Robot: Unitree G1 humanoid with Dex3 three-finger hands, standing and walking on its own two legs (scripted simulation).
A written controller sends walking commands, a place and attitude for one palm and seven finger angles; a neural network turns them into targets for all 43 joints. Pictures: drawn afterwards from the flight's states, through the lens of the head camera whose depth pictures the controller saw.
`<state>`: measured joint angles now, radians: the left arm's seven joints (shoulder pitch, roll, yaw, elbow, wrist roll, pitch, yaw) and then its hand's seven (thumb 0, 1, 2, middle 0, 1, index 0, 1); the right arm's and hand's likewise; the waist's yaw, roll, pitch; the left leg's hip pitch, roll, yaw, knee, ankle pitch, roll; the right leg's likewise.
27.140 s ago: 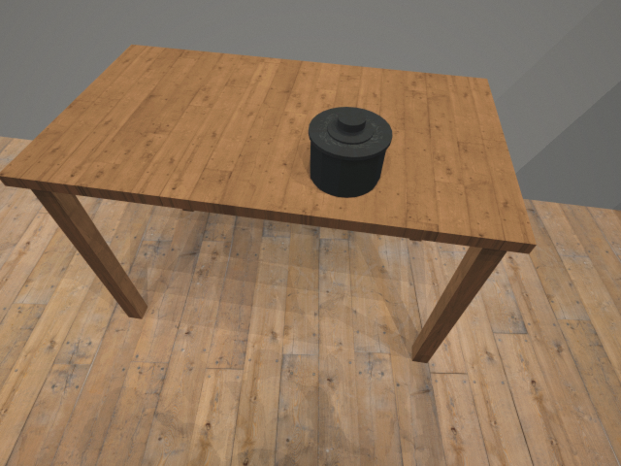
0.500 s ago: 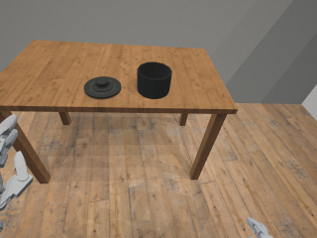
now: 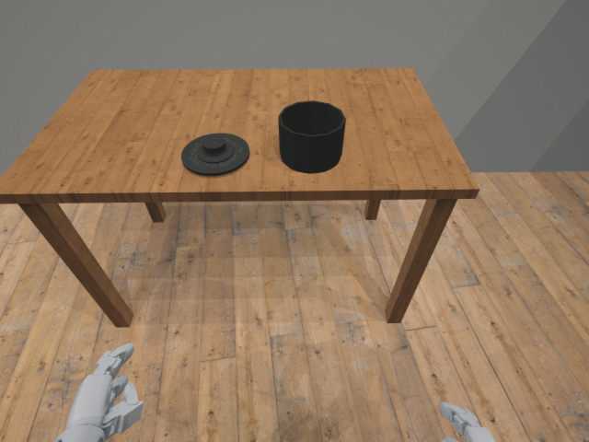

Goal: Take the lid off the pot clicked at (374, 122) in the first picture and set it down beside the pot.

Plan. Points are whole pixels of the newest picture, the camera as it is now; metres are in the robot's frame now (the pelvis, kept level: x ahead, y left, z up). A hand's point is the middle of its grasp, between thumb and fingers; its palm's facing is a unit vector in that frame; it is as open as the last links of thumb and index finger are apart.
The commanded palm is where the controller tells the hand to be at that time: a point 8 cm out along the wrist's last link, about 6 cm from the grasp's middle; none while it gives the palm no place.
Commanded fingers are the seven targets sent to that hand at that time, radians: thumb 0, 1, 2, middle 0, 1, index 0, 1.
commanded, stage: let the arm hang, fingers relaxed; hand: left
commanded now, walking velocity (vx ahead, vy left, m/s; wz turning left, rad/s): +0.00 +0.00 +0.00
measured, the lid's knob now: (214, 144) +0.76 +0.24 -0.03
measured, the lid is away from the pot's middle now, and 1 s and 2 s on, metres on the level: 0.24 0.24 0.24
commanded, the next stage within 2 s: look to check the result in 0.94 s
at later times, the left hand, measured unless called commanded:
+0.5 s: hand out of the picture +0.00 +0.18 -0.16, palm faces +0.02 -0.98 -0.22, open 7.3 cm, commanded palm none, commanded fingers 0.00 0.90 0.90 -0.20 -0.30 -0.20 -0.30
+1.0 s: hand out of the picture +0.03 +0.15 -0.16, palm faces +0.04 -0.98 -0.17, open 7.3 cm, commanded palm none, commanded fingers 0.00 0.90 0.90 -0.20 -0.30 -0.20 -0.30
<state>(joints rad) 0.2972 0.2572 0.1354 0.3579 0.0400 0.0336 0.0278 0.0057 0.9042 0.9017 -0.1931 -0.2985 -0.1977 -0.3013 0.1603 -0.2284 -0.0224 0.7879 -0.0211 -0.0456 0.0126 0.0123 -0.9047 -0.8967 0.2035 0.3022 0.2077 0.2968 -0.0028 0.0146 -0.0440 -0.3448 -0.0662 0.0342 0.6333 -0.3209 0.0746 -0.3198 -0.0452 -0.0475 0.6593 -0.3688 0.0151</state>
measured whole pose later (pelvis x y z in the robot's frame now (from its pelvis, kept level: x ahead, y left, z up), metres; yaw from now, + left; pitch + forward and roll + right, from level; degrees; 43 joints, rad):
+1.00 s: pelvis +0.03 -0.01 +0.02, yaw +0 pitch +0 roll -1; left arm 0.27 0.14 0.01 1.10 0.01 0.01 0.05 0.01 0.92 0.90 -0.20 -0.30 -0.20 -0.30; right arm 0.30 -0.11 -0.03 1.10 -0.01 0.00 -0.05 0.01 -0.92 -0.90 0.20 0.30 0.20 0.30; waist -0.01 -0.01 0.05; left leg -0.18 -0.03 0.01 0.47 -0.28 0.05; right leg -0.12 0.00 -0.07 0.42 -0.29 -0.01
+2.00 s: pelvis +0.03 -0.02 +0.02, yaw +0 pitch +0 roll +0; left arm 0.29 0.11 0.02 1.12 0.01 0.01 0.05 0.01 0.92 0.90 -0.20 -0.30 -0.20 -0.30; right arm 0.31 -0.09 -0.03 1.13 -0.01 -0.01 -0.05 0.01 -0.91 -0.90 0.20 0.30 0.20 0.30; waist -0.01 -0.01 0.05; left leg -0.16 -0.03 0.01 0.45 -0.28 0.04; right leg -0.11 0.00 -0.06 0.42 -0.30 -0.01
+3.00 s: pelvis +0.03 -0.02 +0.02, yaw +0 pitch -1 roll +0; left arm 0.30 0.10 0.02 1.12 0.01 0.00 0.05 0.01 0.91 0.90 -0.20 -0.30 -0.20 -0.30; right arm 0.31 -0.09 -0.03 1.14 0.00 -0.01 -0.06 0.01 -0.91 -0.90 0.20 0.30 0.20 0.30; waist -0.01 0.00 0.05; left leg -0.15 -0.03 0.02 0.44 -0.28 0.04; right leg -0.10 0.00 -0.06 0.41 -0.30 -0.01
